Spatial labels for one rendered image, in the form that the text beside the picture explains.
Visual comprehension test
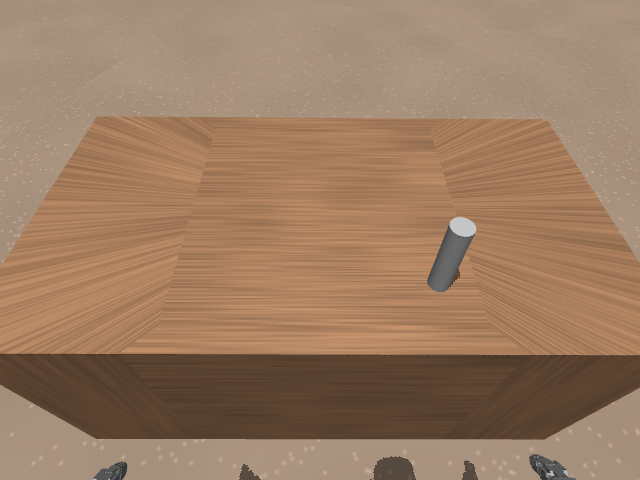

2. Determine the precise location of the left robot hand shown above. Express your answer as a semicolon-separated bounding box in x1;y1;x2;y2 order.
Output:
93;462;127;480

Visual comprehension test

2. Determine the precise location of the can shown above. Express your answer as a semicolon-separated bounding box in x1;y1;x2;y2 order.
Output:
427;217;476;292

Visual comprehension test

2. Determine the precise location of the right robot hand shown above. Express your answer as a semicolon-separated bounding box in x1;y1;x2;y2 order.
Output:
529;454;576;480

